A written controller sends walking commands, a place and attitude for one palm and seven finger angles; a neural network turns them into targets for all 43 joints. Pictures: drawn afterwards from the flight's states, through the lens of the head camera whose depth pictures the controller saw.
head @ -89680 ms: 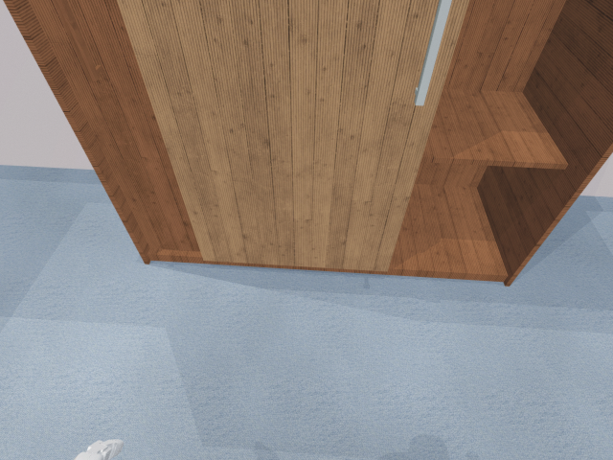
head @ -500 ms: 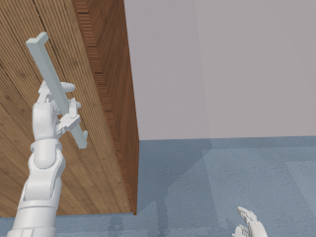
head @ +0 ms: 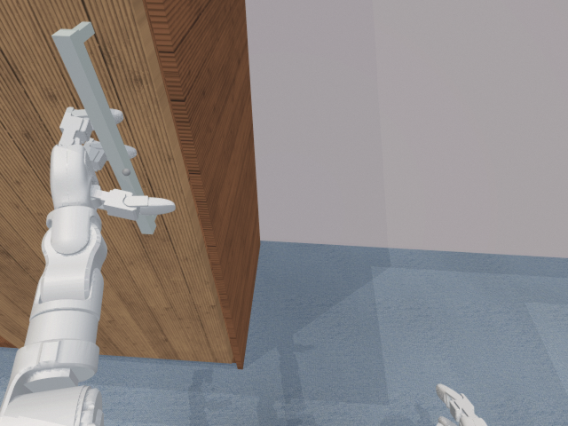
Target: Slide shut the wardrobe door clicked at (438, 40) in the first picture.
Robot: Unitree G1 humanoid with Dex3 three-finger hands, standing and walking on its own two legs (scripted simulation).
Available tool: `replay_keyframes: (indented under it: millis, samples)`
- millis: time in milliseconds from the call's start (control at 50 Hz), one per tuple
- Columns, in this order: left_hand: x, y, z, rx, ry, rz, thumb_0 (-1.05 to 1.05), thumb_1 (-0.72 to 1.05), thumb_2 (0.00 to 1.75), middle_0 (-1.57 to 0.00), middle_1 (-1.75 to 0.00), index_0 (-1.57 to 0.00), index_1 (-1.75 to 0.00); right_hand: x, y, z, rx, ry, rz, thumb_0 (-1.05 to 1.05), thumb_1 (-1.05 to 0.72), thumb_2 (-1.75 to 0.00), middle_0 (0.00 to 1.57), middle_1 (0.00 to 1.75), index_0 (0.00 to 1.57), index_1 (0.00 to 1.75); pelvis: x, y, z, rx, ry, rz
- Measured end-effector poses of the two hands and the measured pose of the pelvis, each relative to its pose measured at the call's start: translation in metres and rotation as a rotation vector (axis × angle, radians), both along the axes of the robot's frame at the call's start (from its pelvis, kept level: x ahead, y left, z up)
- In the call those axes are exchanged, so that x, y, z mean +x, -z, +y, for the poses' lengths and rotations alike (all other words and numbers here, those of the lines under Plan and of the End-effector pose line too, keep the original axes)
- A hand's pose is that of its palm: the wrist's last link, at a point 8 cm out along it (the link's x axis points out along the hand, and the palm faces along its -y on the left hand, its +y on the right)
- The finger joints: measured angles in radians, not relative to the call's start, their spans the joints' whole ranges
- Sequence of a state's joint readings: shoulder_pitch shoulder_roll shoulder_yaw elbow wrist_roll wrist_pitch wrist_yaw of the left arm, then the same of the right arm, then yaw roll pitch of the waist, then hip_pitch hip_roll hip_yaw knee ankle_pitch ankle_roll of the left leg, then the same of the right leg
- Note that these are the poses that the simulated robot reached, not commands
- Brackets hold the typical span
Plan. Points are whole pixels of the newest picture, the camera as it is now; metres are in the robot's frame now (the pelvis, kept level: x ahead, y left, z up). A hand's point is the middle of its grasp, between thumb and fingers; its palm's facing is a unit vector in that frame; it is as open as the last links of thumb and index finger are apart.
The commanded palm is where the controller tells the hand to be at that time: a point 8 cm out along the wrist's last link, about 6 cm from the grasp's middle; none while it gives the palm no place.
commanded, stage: loosen the grip on the handle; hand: left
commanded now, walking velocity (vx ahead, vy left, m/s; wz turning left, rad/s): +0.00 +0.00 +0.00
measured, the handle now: (122, 147) +0.42 +0.26 +0.19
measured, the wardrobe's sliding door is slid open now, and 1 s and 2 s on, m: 0.01 0.01 0.01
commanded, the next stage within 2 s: slip the hand off the handle in 0.16 s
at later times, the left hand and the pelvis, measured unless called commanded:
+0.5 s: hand (108, 175) +0.38 +0.26 +0.18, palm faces +0.30 -0.94 -0.14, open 14.7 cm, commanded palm +0.34 +0.31 +0.18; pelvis +0.03 +0.01 +0.00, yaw +0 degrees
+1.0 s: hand (71, 177) +0.37 +0.31 +0.17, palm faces +0.29 -0.95 -0.14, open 14.6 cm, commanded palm +0.32 +0.36 +0.18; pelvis +0.02 +0.03 +0.00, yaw -1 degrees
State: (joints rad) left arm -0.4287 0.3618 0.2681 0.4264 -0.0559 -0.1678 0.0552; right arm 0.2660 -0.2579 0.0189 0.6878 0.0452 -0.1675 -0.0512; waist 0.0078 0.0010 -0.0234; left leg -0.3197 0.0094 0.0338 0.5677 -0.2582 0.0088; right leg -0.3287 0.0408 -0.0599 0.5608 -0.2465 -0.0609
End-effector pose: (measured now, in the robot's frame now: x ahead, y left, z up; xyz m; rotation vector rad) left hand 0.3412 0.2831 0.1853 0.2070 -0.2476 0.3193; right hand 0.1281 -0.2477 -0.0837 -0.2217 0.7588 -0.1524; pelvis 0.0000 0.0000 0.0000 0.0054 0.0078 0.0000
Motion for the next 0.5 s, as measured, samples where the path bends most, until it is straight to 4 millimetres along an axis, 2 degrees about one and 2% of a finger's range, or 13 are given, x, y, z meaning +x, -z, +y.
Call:
replay_keyframes:
  millis: [100, 180, 380, 500]
  samples:
    - [0.004, 0.002, 0.002, 0.009, 0.039, -0.006, 0.0, -0.48, 0.24, -0.38, -1.3, -0.24, -1.23, 0.0, 0.007, -0.01, -0.011, 0.02, 0.055, 0.01, -0.91, -0.9, 0.2, 0.3, 0.2, 0.3, 0.009, 0.0, -0.002, -0.005, 0.003, 0.019]
    - [0.003, 0.004, 0.003, -0.007, 0.052, -0.021, -0.01, -0.53, 0.21, -0.39, -1.28, -0.25, -1.2, 0.01, 0.01, -0.008, -0.01, 0.011, 0.07, 0.02, -0.91, -0.9, 0.2, 0.3, 0.2, 0.3, 0.017, 0.0, -0.001, -0.002, 0.006, 0.031]
    - [0.002, 0.004, 0.007, -0.014, 0.071, -0.015, -0.01, -0.55, 0.2, -0.38, -1.24, -0.24, -1.15, 0.05, 0.004, 0.019, 0.017, -0.042, -0.006, 0.01, -0.91, -0.9, 0.2, 0.3, 0.2, 0.3, 0.028, 0.0, 0.007, 0.001, 0.006, 0.047]
    - [0.001, 0.007, 0.027, -0.026, 0.036, 0.016, -0.01, -0.56, 0.2, -0.38, -1.23, -0.25, -1.15, 0.058, 0.0, 0.031, 0.027, -0.047, -0.03, 0.01, -0.91, -0.9, 0.21, 0.3, 0.2, 0.3, 0.029, 0.001, 0.011, -0.004, 0.006, 0.047]
